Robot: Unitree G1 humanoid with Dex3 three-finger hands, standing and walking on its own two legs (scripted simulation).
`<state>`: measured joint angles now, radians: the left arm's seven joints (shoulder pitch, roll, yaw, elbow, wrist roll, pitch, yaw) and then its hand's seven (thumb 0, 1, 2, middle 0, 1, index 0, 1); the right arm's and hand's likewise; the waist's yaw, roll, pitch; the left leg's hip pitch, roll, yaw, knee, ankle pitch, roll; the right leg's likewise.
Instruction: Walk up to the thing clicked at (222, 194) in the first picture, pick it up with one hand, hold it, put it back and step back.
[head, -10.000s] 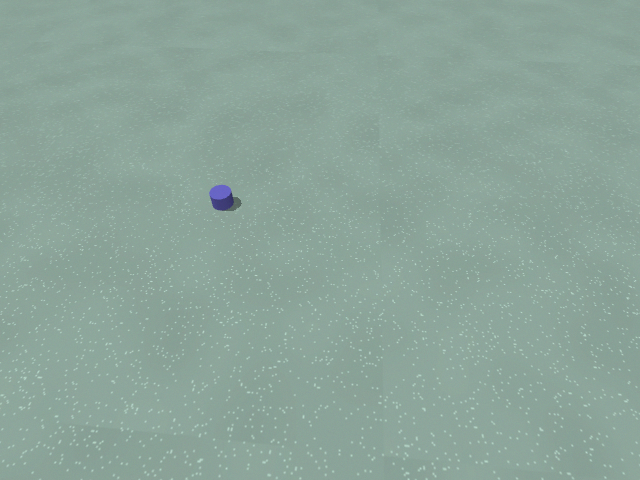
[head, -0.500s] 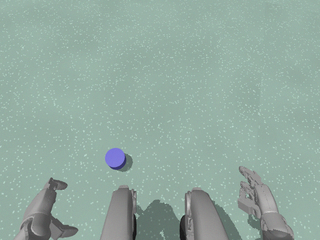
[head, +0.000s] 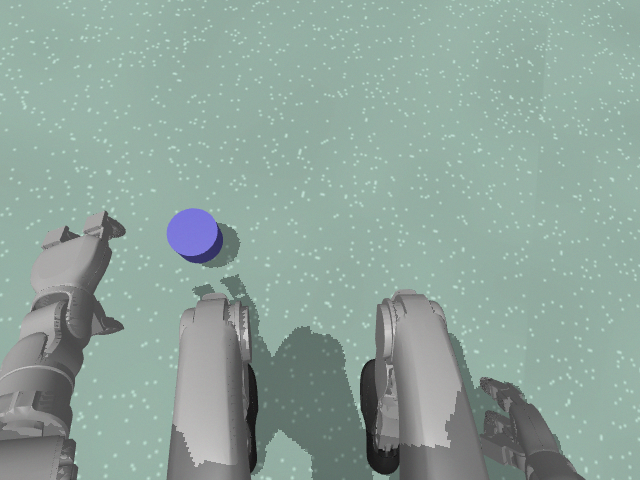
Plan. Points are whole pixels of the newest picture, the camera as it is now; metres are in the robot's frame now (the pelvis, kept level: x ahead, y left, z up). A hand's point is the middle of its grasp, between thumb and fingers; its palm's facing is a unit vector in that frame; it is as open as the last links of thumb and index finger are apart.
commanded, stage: rise first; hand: left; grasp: from above
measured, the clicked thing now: (196, 236) +0.48 +0.24 -0.38
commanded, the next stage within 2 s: none
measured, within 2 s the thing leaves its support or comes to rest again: neither
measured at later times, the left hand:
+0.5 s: hand (127, 263) +0.39 +0.30 -0.22, palm faces -0.46 -0.08 -0.88, open 14.1 cm
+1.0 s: hand (141, 254) +0.41 +0.29 -0.25, palm faces -0.46 -0.06 -0.89, open 14.0 cm
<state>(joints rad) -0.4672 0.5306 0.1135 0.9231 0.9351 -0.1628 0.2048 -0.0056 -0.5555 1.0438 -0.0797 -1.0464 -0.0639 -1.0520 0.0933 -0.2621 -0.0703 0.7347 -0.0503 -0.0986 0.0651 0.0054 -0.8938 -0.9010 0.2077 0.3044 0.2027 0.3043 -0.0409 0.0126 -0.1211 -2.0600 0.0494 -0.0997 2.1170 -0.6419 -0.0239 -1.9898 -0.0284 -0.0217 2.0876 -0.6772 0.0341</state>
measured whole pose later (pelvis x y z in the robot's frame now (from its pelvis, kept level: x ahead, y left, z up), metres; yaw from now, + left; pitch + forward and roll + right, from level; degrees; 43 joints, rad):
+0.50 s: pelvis -0.01 +0.00 -0.06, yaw -2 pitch +32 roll -6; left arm -0.69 0.63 0.10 1.23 1.21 -0.24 0.36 0.00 -0.53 1.03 -0.08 -1.02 -0.07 -1.01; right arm 0.11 -0.27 -0.04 0.77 -0.12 -0.05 0.11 0.00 -0.90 -0.90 0.21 0.30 0.20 0.30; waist -0.12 -0.02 -0.10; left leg -2.24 0.04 -0.14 2.30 -0.63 -0.02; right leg -2.15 -0.02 -0.03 2.25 -0.67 0.04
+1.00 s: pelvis +0.01 +0.00 -0.08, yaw -3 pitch +33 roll -6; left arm -0.76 0.65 0.13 1.32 1.27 -0.25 0.44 0.00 -0.52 1.00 -0.09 -1.04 -0.09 -1.03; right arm 0.09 -0.25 -0.03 0.80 -0.15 -0.05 0.13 0.00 -0.90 -0.90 0.21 0.30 0.20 0.30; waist -0.14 -0.02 -0.08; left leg -2.30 0.04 -0.15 2.38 -0.67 -0.03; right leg -2.21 -0.01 -0.03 2.33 -0.70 0.05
